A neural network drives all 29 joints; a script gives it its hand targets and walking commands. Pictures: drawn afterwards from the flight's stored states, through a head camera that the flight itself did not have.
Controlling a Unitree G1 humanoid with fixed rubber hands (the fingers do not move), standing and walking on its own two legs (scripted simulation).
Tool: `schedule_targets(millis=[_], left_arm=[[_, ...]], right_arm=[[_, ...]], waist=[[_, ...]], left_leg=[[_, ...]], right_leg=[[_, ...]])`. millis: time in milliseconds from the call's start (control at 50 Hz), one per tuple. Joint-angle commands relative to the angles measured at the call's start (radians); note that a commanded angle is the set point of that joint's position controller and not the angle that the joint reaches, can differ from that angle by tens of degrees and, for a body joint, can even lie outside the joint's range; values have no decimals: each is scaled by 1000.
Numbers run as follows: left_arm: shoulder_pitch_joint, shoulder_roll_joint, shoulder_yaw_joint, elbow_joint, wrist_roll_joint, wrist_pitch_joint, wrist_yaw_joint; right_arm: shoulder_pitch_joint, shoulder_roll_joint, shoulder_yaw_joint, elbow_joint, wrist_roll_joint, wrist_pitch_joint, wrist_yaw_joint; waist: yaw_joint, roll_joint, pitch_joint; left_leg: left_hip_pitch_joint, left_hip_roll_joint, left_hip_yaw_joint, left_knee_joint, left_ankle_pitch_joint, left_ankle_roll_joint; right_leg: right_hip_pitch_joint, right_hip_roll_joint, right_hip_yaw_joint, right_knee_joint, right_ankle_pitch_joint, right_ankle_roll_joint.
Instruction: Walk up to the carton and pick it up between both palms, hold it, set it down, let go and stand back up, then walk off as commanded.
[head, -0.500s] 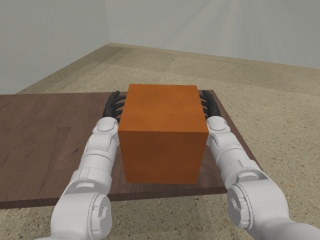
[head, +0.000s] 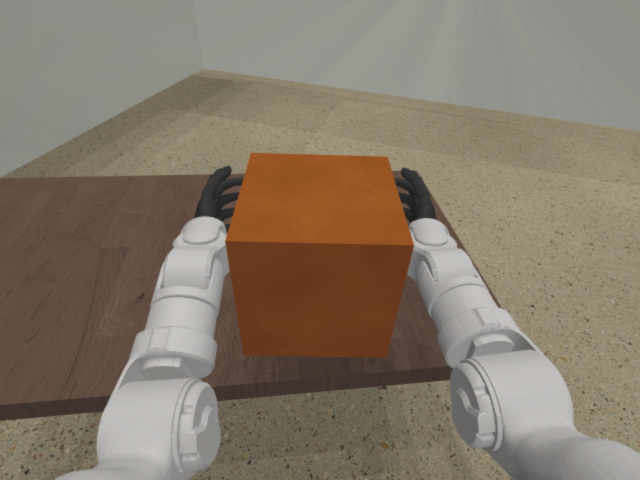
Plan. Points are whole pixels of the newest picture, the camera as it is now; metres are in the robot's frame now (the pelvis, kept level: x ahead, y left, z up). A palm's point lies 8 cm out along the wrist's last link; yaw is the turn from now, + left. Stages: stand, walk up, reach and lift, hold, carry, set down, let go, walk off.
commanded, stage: reach and lift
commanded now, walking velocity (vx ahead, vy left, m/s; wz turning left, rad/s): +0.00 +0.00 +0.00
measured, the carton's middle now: (317, 253) +0.37 +0.00 +0.14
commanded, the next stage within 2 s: hold in 0.80 s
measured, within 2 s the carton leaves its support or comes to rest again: neither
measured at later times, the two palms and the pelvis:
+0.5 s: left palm (200, 198) +0.39 +0.15 +0.21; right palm (419, 202) +0.40 -0.13 +0.21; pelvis +0.01 +0.01 +0.00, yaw +0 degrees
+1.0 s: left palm (205, 207) +0.37 +0.14 +0.21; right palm (430, 216) +0.37 -0.14 +0.20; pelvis -0.01 +0.00 +0.00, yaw +0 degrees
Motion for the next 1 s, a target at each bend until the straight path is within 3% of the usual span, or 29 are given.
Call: schedule_targets(millis=[0,20,60,80,120,140,200,240,260,280,320,360,400,420,440,460,480,520,540,560,640,680,720,740,760,780,820,840,980], left_arm=[[-763,-718,-422,-329,-70,-46,-104],[-745,-732,-435,-335,-69,-42,-105],[-681,-681,-382,-283,-8,-15,-114],[-621,-637,-333,-205,35,9,-129],[-546,-590,-237,-131,115,55,-164],[-556,-564,-222,-149,116,57,-179],[-621,-648,-296,-267,52,54,-173],[-694,-667,-337,-340,11,37,-162],[-712,-688,-392,-393,-2,30,-146],[-726,-724,-449,-496,-51,18,-132],[-654,-748,-484,-484,-51,29,-122],[-625,-731,-497,-482,-37,47,-120],[-535,-705,-459,-450,1,80,-132],[-513,-687,-439,-396,21,99,-142],[-434,-650,-370,-301,73,130,-157],[-490,-636,-352,-336,85,127,-166],[-433,-651,-364,-355,81,142,-177],[-513,-651,-352,-362,67,143,-189],[-555,-680,-368,-386,57,143,-189],[-546,-652,-342,-333,63,148,-191],[-594,-684,-379,-393,44,148,-185],[-615,-693,-381,-390,40,143,-179],[-601,-670,-363,-415,55,150,-176],[-628,-669,-356,-384,64,149,-179],[-658,-690,-387,-442,34,142,-169],[-606,-652,-348,-392,72,157,-173],[-614,-640,-326,-368,88,167,-176],[-616,-649,-344,-376,83,169,-181],[-667,-679,-386,-435,33,164,-164]], right_arm=[[-908,764,382,-608,213,-49,151],[-881,769,368,-596,206,-48,145],[-758,723,336,-490,187,-11,141],[-672,694,293,-381,157,16,135],[-619,622,223,-294,125,37,140],[-621,644,231,-317,122,33,135],[-713,631,235,-392,146,5,147],[-784,671,300,-488,171,-13,154],[-758,667,304,-487,175,-17,153],[-776,695,358,-584,222,-33,148],[-737,677,385,-606,225,-24,140],[-683,652,382,-592,227,-7,132],[-638,638,386,-579,235,14,129],[-613,598,352,-539,211,29,127],[-624,588,346,-510,204,44,124],[-588,593,323,-435,189,55,126],[-579,586,317,-481,194,51,120],[-658,600,321,-510,191,47,124],[-674,603,302,-510,185,40,127],[-701,606,301,-515,176,45,130],[-758,654,340,-596,195,34,136],[-805,671,357,-638,201,27,137],[-730,671,354,-581,197,42,140],[-773,663,357,-590,203,43,144],[-762,687,364,-583,206,44,146],[-742,673,360,-574,209,56,141],[-769,653,334,-580,195,58,144],[-760,648,332,-570,189,55,142],[-804,691,395,-625,224,69,142]], waist=[[-9,53,-566],[-23,63,-579],[-40,51,-422],[-58,48,-295],[-69,33,-149],[-56,-1,-171],[-78,62,-229],[-39,54,-370],[-57,97,-413],[-51,118,-574],[-65,123,-561],[-81,133,-515],[-77,86,-452],[-103,86,-365],[-67,44,-275],[-80,49,-239],[-96,48,-251],[-80,19,-227],[-98,48,-257],[-78,16,-217],[-72,58,-321],[-51,53,-334],[-56,55,-312],[-46,67,-312],[-60,76,-354],[-44,50,-284],[-51,61,-267],[-66,74,-272],[-41,50,-313]], left_leg=[[-107,-110,3,-157,295,-7],[-97,-109,-5,-142,339,-14],[-116,-112,-4,-168,260,-12],[-145,-110,-2,-191,189,-9],[-138,-95,10,-240,85,4],[-139,-98,26,-233,89,17],[-104,-83,4,-214,217,-25],[-46,-81,3,-187,307,-27],[3,-78,-6,-158,392,-57],[60,-81,-10,-110,520,-69],[82,-84,-17,-97,564,-77],[57,-90,-16,-104,516,-75],[40,-91,-11,-123,464,-56],[13,-89,-13,-145,415,-61],[-24,-88,-1,-170,343,-33],[-54,-90,5,-195,273,-27],[-41,-84,1,-187,309,-29],[-61,-84,5,-211,235,-21],[-54,-82,1,-206,248,-25],[-92,-84,6,-220,192,-10],[-83,-95,17,-209,188,1],[-83,-92,20,-205,188,4],[-99,-91,21,-209,192,13],[-131,-92,27,-222,116,23],[-108,-95,22,-220,138,15],[-141,-96,27,-221,124,23],[-199,-81,31,-239,62,39],[-188,-79,24,-248,65,37],[-144,-95,20,-224,134,18]], right_leg=[[531,25,-62,-18,146,28],[548,29,-61,-12,188,26],[508,28,-56,-37,119,23],[480,19,-57,-57,62,22],[431,16,-67,-86,-68,18],[442,23,-71,-88,-67,20],[433,27,-83,-62,-2,9],[450,35,-85,-55,28,8],[448,37,-82,-44,88,4],[487,46,-76,-20,197,2],[501,49,-73,-26,251,6],[496,52,-72,-29,236,6],[522,48,-69,-39,238,12],[504,46,-72,-49,195,9],[495,43,-71,-70,133,9],[498,37,-71,-73,88,10],[518,36,-67,-62,140,10],[484,40,-78,-75,40,11],[479,34,-75,-70,47,6],[463,34,-76,-78,2,7],[497,28,-75,-64,24,8],[496,31,-82,-60,11,10],[516,37,-79,-59,31,12],[512,39,-82,-54,-35,21],[499,35,-77,-55,-23,15],[510,41,-73,-64,-27,16],[529,50,-90,-39,-55,23],[539,50,-93,-40,-41,23],[498,44,-77,-54,-29,17]])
